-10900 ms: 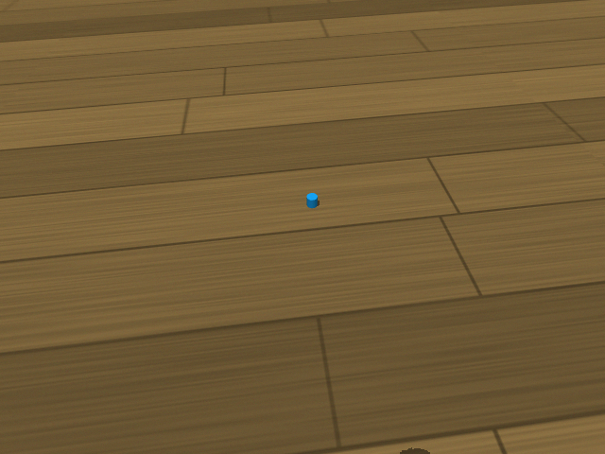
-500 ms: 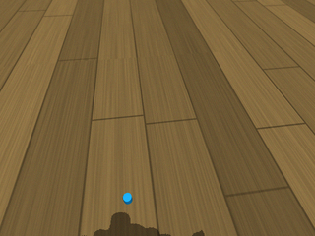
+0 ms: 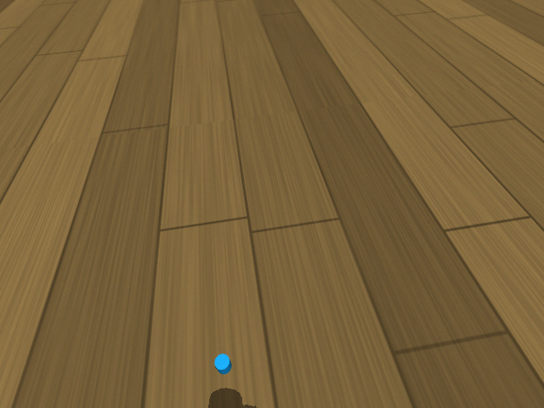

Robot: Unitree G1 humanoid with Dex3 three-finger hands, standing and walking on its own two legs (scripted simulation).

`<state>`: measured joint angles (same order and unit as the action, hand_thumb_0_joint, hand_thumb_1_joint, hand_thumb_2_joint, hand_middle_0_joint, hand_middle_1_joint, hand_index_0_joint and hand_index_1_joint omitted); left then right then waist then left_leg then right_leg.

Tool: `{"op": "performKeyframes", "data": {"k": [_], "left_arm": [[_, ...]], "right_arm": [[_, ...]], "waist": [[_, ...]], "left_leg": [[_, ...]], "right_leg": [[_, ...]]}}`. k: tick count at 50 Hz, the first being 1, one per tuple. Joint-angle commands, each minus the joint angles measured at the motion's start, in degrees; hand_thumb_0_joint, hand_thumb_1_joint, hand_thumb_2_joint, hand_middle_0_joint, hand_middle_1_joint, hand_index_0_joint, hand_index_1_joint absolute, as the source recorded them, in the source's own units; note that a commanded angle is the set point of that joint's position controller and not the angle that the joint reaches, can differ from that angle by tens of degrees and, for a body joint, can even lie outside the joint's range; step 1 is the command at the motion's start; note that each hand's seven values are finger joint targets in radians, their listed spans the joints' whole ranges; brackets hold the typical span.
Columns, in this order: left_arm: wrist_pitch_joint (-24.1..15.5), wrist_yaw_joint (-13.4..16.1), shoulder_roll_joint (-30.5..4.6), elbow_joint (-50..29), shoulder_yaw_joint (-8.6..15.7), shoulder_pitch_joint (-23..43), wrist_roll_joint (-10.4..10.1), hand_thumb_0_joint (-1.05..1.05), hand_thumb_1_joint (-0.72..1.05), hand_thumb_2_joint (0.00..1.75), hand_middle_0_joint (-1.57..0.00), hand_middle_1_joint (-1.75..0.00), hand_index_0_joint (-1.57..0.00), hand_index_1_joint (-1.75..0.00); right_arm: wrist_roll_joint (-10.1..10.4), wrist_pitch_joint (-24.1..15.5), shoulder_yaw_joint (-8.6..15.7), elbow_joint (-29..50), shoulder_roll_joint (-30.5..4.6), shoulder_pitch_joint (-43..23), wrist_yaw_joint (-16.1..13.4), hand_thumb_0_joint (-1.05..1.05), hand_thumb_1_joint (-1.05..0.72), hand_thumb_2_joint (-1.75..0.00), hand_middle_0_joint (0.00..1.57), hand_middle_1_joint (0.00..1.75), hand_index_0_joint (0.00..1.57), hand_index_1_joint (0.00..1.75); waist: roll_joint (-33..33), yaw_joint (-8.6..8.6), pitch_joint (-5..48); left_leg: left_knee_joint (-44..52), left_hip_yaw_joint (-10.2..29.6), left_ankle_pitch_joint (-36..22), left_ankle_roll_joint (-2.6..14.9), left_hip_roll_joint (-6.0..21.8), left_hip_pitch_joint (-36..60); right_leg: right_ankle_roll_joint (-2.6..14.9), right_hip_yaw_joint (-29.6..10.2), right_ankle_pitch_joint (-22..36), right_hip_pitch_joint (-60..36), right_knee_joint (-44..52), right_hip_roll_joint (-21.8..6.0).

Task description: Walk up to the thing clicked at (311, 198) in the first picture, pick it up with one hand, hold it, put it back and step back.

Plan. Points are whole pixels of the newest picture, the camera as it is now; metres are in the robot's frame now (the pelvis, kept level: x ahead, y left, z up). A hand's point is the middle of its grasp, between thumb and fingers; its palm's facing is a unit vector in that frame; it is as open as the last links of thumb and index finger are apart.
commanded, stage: walk up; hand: left
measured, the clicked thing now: (223, 364) +0.43 +0.23 -0.75
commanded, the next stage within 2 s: stand in 0.82 s
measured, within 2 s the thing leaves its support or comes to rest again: neither
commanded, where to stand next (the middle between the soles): +0.04 -0.01 m, yaw +0 degrees
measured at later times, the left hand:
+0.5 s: hand out of the picture +0.08 +0.27 -0.15, palm faces -0.02 -0.94 -0.33, open 7.3 cm
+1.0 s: hand out of the picture +0.07 +0.27 -0.15, palm faces -0.02 -0.94 -0.35, open 7.3 cm
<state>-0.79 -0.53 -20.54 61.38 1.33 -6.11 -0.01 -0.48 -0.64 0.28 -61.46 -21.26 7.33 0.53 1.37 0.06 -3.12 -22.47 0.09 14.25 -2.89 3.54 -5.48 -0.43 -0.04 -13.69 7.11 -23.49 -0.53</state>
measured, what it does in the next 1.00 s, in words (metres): stands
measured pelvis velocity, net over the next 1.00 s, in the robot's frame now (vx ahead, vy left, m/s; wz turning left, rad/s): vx -0.01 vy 0.01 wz -0.01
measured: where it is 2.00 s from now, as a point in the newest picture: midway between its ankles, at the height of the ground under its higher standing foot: outside the picture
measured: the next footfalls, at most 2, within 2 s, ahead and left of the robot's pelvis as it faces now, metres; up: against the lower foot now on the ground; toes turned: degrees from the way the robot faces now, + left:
none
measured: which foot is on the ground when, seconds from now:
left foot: down 0.00-1.00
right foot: down 0.00-1.00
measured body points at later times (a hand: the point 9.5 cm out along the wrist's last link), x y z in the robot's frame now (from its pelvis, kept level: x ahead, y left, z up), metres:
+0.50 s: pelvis +0.00 +0.02 +0.00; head +0.00 +0.02 +0.45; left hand +0.08 +0.32 -0.13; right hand +0.07 -0.29 -0.12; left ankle -0.02 +0.15 -0.74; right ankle -0.01 -0.12 -0.74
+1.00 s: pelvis -0.01 +0.01 +0.01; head +0.00 +0.01 +0.45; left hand +0.07 +0.32 -0.13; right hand +0.07 -0.29 -0.13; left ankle -0.02 +0.15 -0.74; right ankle -0.01 -0.12 -0.74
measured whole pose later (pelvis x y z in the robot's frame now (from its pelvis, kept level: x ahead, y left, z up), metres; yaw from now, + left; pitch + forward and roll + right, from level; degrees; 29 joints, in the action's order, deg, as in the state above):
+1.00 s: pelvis -0.01 +0.01 +0.01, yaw +0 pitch -2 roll +0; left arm -0.8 -0.2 -20.3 64.9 0.3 -5.5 0.4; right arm -0.6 -0.4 0.1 -64.2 -20.3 5.7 0.6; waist 0.1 -0.1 -3.7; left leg -18.0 -0.7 11.0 -1.9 2.4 -4.5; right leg -1.7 -0.8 -10.1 6.2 -18.6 -1.6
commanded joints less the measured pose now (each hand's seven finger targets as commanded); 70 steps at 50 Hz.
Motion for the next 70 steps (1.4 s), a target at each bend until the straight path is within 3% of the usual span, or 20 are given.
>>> {"op": "performKeyframes", "data": {"k": [1, 11, 27, 40, 41, 44, 50, 70], "left_arm": [[-1.09, 0.83, -12.64, -2.95, 2.75, 3.52, -0.19, 0.00, 0.90, 0.90, -0.20, -0.30, -0.20, -0.30], [-0.77, 0.65, -12.22, -1.17, 2.21, 3.79, 0.22, 0.00, 0.90, 0.90, -0.20, -0.30, -0.20, -0.30], [-0.70, 0.60, -11.84, 0.52, 1.68, 3.30, 0.51, 0.00, 0.90, 0.90, -0.20, -0.30, -0.20, -0.30], [-0.74, 0.73, -11.88, 0.69, 1.87, 2.82, 0.56, 0.00, 0.90, 0.90, -0.20, -0.30, -0.20, -0.30], [-0.99, 0.92, -12.39, 0.40, 1.61, 2.76, 0.48, 0.00, 0.90, 0.90, -0.20, -0.30, -0.20, -0.30], [-1.21, 1.04, -12.12, 0.51, 1.51, 2.16, 0.44, 0.00, 0.90, 0.90, -0.20, -0.30, -0.20, -0.30], [-1.10, 0.95, -12.40, 0.24, 1.46, 2.47, 0.55, 0.00, 0.90, 0.90, -0.20, -0.30, -0.20, -0.30], [-1.00, 0.87, -12.62, 0.01, 1.07, 2.00, 0.46, 0.00, 0.90, 0.90, -0.20, -0.30, -0.20, -0.30]], "right_arm": [[0.08, -1.15, 2.73, 3.00, -12.11, -1.99, -0.97, 0.00, -0.90, -0.90, 0.20, 0.30, 0.20, 0.30], [0.05, -1.44, 2.87, 1.69, -12.30, -3.27, -1.08, 0.00, -0.90, -0.90, 0.20, 0.30, 0.20, 0.30], [0.01, -1.35, 3.17, 0.95, -11.95, -3.29, -0.94, 0.00, -0.90, -0.90, 0.20, 0.30, 0.20, 0.30], [0.06, -1.26, 3.06, 0.48, -11.62, -2.49, -0.87, 0.00, -0.90, -0.90, 0.20, 0.30, 0.20, 0.30], [-0.21, -1.06, 2.69, 0.80, -11.42, -3.84, -0.94, 0.00, -0.90, -0.90, 0.20, 0.30, 0.20, 0.30], [0.01, -0.98, 2.50, 0.74, -11.42, -3.21, -0.95, 0.00, -0.90, -0.90, 0.20, 0.30, 0.20, 0.30], [0.01, -0.85, 2.23, 0.80, -11.50, -3.52, -0.88, 0.00, -0.90, -0.90, 0.20, 0.30, 0.20, 0.30], [-0.13, -0.97, 1.99, 0.17, -11.54, -2.74, -0.65, 0.00, -0.90, -0.90, 0.20, 0.30, 0.20, 0.30]], "waist": [[-3.20, 0.02, 5.18], [0.80, 0.13, 4.75], [-1.06, -0.15, 3.85], [-1.97, -0.09, 3.40], [-1.71, 0.18, 1.90], [-1.38, -0.08, 3.62], [-1.11, -0.24, 5.54], [-1.09, -0.15, 3.81]], "left_leg": [[2.60, 1.90, -15.55, 3.89, 3.61, 1.56], [5.96, 2.44, -14.56, 4.24, 4.37, 1.04], [7.26, 2.66, -9.61, 4.48, 3.85, 1.63], [7.11, 2.73, -10.30, 4.24, 3.52, 1.55], [6.46, 2.89, -13.60, 3.98, 4.23, 0.52], [6.22, 2.74, -14.67, 3.98, 4.12, 0.86], [6.30, 2.67, -13.28, 3.95, 4.38, 1.73], [7.42, 3.10, -9.73, 3.93, 4.37, -0.38]], "right_leg": [[2.67, -4.88, 17.97, -1.66, 4.46, -6.56], [2.32, -3.89, 15.44, -3.15, 4.99, -5.87], [1.64, -4.22, 11.04, -1.18, 6.43, -5.65], [1.49, -4.18, 11.95, -0.80, 6.41, -5.78], [1.14, -4.58, 14.96, -0.47, 7.04, -6.78], [0.98, -4.58, 17.26, -2.09, 6.93, -6.94], [1.28, -4.72, 15.85, -2.61, 7.06, -7.05], [1.23, -4.85, 12.20, -1.58, 7.69, -7.02]]}}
